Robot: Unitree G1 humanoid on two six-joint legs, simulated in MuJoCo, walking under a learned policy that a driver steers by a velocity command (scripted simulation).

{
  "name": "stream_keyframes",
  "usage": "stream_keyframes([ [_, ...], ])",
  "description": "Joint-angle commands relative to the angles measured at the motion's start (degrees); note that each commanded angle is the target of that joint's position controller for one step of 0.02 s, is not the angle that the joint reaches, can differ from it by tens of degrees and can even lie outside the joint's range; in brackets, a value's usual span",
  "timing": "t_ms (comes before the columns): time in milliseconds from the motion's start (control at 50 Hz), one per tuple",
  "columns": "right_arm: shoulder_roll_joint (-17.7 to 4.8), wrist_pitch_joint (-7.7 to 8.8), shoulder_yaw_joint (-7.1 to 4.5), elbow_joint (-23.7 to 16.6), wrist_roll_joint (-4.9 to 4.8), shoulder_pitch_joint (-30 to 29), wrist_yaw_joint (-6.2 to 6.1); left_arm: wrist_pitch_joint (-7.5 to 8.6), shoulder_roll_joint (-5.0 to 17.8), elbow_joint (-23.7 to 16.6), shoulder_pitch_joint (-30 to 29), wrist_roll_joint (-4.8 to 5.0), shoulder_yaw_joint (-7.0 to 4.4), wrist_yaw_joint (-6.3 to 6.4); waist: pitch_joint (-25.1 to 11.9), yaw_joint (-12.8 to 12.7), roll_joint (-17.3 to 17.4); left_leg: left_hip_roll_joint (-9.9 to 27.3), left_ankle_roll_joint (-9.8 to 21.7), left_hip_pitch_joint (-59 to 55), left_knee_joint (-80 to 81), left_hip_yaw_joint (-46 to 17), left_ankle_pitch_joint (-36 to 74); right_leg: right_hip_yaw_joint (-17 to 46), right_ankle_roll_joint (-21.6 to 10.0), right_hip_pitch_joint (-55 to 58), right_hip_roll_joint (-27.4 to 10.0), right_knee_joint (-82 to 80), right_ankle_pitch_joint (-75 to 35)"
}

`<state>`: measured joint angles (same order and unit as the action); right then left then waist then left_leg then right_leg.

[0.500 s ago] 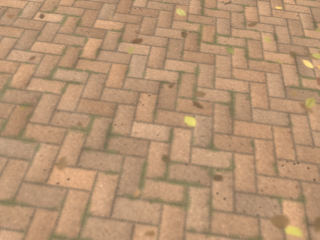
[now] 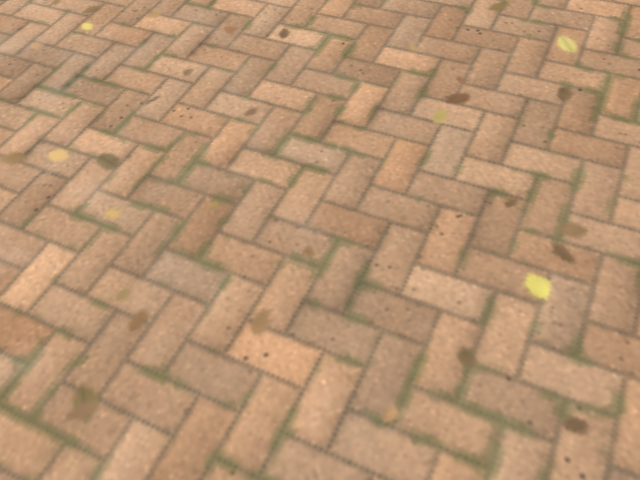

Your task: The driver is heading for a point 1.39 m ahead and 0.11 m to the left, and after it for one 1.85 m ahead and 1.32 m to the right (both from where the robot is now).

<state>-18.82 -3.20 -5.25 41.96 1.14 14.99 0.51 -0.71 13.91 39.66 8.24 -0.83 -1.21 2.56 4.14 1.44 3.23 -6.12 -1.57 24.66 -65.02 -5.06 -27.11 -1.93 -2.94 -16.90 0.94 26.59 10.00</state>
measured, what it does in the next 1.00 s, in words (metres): walks ahead, turning left: left foot, then right foot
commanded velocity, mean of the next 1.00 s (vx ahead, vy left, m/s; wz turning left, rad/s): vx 0.19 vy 0.00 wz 0.30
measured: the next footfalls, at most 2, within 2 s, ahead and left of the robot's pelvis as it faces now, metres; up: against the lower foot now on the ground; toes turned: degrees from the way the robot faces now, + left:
left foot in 0.30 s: +0.01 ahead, +0.11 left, +0.00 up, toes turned +11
right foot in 0.88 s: +0.22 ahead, -0.05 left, +0.00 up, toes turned +13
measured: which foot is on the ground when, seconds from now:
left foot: up 0.00-0.28, down 0.30-0.88, up 0.90-1.00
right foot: down 0.00-0.30, up 0.32-0.86, down 0.88-1.00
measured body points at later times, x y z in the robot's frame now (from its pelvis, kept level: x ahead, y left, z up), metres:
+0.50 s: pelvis +0.00 +0.03 +0.01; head +0.00 +0.07 +0.46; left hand +0.00 +0.32 -0.13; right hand +0.17 -0.19 -0.09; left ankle -0.03 +0.10 -0.74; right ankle +0.03 -0.10 -0.67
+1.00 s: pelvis +0.16 +0.01 +0.00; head +0.18 -0.01 +0.45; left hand +0.20 +0.29 -0.10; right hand +0.25 -0.25 -0.14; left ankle +0.05 +0.11 -0.67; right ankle +0.19 -0.06 -0.74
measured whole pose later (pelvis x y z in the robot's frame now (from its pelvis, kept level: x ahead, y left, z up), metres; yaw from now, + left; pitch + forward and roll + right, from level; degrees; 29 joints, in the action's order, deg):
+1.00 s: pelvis +0.16 +0.01 +0.00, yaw +15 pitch +1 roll +1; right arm -15.8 3.1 -2.4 50.5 1.9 21.8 1.5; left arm 3.6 13.8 45.3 15.2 -1.4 -2.3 -1.0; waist 0.2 1.6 2.1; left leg -0.7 5.0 19.9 -57.6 -1.4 -18.8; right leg -3.3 -4.2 -13.5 2.2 25.9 13.4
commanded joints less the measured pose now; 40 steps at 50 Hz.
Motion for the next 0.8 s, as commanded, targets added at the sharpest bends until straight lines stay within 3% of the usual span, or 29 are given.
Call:
stream_keyframes([
  [20, -3.1, -0.60, -0.60, -2.2, -0.57, 3.7, 1.31, 0.82, 7.1, -3.3, 0.8, -0.59, -1.94, 0.11, -6.6, -0.1, -10.9, 1.7, -1.1, 3.1, -2.8, 1.5, 3.0, 9.5, -9.1, 7.2, -13.1, -9.9, -16.1],
  [120, -2.1, -1.30, 0.44, -4.1, -0.02, -1.5, 1.91, 1.07, 8.6, -2.3, 4.0, -0.76, -2.70, -0.31, -5.7, -1.9, -11.1, 4.5, -0.4, 3.0, 7.2, 3.5, 2.9, 7.9, -10.6, 8.1, -16.1, -11.3, -6.7],
  [220, -1.4, -0.78, 1.38, -6.1, -0.64, -3.9, 2.39, 0.64, 11.1, -1.6, 4.5, -1.14, -3.59, -1.25, -6.4, -2.6, -12.5, 5.0, 2.0, -6.0, 20.9, 7.3, 0.7, 4.3, -9.7, 5.2, -17.3, -8.8, -5.2],
  [260, -1.1, -0.15, 1.54, -6.1, -0.70, -2.3, 2.27, 0.22, 11.9, -1.3, 4.3, -0.66, -3.83, -1.45, -7.0, -1.2, -11.5, 4.4, 3.2, -10.7, 29.4, 8.5, 4.3, 2.4, -8.0, 4.2, -17.4, -4.9, -8.1],
  [280, -1.2, 0.42, 1.56, -5.5, -0.50, -0.3, 2.02, -0.08, 11.8, -0.9, 4.8, -0.30, -3.88, -1.49, -7.5, -0.2, -9.9, 3.4, 4.0, -15.4, 36.2, 8.7, 8.4, 0.1, -5.7, 2.0, -16.5, -0.9, -8.3],
  [300, -2.5, 1.11, 1.35, -5.1, 0.10, 1.0, 1.48, -0.38, 10.8, 0.2, 7.9, -0.42, -3.82, -1.71, -7.2, 0.0, -4.2, 5.3, 4.8, -20.0, 44.4, 2.7, 11.9, -2.8, -1.8, -2.6, -14.2, 5.4, -2.7],
  [320, -7.7, 1.65, 0.64, -6.4, 0.51, 0.8, 0.80, -0.86, 5.5, -1.3, 10.4, -1.27, -2.54, -2.36, -7.1, -1.9, 11.7, 21.9, 7.7, -24.9, 50.6, -18.9, 16.2, -8.3, 3.2, -14.2, -7.8, 20.6, 19.7],
  [340, -13.2, 1.58, -1.10, -6.7, 0.36, 2.7, 0.41, -1.80, 6.5, -4.3, 4.1, -0.88, -2.36, -1.16, -2.6, 1.8, 12.9, 29.3, 16.0, -14.6, 50.8, -26.2, 26.9, -2.7, 4.0, -19.0, -1.4, 26.6, 26.7],
  [360, -9.2, 1.61, -0.27, -5.5, 0.36, 3.5, 0.15, -2.41, 8.1, -4.0, 2.1, -0.38, -2.71, -1.09, -1.6, 1.6, 6.8, 25.7, 16.9, -13.9, 49.6, -20.7, 30.0, 1.5, 3.8, -17.2, -3.5, 31.1, 22.5],
  [380, -5.9, 1.71, 0.94, -5.5, -0.07, -0.1, -0.02, -2.51, 7.6, -2.9, 3.4, 0.31, -2.75, -1.52, -0.9, -0.9, 5.2, 21.7, 15.4, -13.1, 49.4, -15.2, 30.5, 2.5, 3.5, -16.2, -3.7, 31.6, 17.4],
  [400, -4.4, 1.76, 1.40, -6.0, 0.03, -3.6, -0.15, -2.27, 7.9, -1.1, 5.6, 0.34, -2.89, -1.82, -1.6, -2.7, 4.2, 18.0, 13.3, -14.2, 49.3, -11.3, 31.5, 2.3, 3.4, -15.1, -3.5, 31.3, 13.4],
  [420, -3.8, 2.13, 1.57, -6.0, -0.25, -3.3, -0.60, -2.07, 8.7, 0.1, 7.6, -0.67, -3.23, -2.26, -4.2, -2.5, 5.0, 16.0, 12.9, -17.3, 50.0, -9.8, 28.4, 1.1, 3.5, -14.9, -3.2, 32.8, 10.6],
  [460, -2.3, 2.68, 2.12, -4.5, -0.41, -0.1, -0.45, -1.85, 8.8, 1.2, 8.1, -1.49, -3.40, -3.44, -6.1, -1.5, 3.8, 15.3, 12.9, -21.2, 53.3, -10.7, 14.0, 1.0, 3.7, -16.1, -3.4, 33.5, 8.0],
  [500, -2.5, 3.34, 2.05, -2.8, -0.29, 2.7, -0.24, -1.69, 8.1, 1.1, 5.6, -1.33, -3.32, -4.41, -3.0, -0.4, 3.6, 16.1, 13.0, -23.2, 56.8, -13.2, 4.2, 1.1, 3.8, -19.8, -3.6, 30.5, 6.1],
  [540, -3.1, 4.19, 1.79, -1.4, -0.10, 4.8, -0.29, -1.16, 7.7, 1.3, 4.1, -1.39, -3.35, -4.74, -0.9, 0.2, 3.3, 16.8, 13.5, -24.8, 58.4, -14.1, 2.9, 1.3, 3.8, -21.8, -3.6, 27.5, 4.8],
  [720, -4.0, 6.83, 1.19, 3.4, -0.01, 10.0, -0.50, 1.61, 5.5, 0.4, -2.3, -1.04, -2.57, -4.83, 1.3, 2.3, 2.2, 18.7, 16.3, -22.5, 59.0, -13.4, 3.2, 0.6, 2.5, -18.8, -3.7, 14.0, 4.3],
  [800, -4.9, 7.42, 0.84, 4.8, 0.04, 9.7, -0.25, 2.41, 5.4, -0.7, -3.3, -0.68, -2.36, -4.67, 2.1, 1.5, 2.0, 19.0, 15.6, -17.5, 56.8, -12.6, 4.4, 0.0, 0.7, -10.7, -3.1, 8.7, 5.3],
])
Velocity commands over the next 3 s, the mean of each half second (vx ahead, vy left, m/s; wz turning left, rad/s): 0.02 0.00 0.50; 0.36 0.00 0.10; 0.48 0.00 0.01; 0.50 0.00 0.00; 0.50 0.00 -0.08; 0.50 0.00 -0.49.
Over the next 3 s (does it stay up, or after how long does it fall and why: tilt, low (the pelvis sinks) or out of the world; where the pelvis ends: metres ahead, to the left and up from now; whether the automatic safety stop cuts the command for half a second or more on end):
stays up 1.20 0.23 -0.01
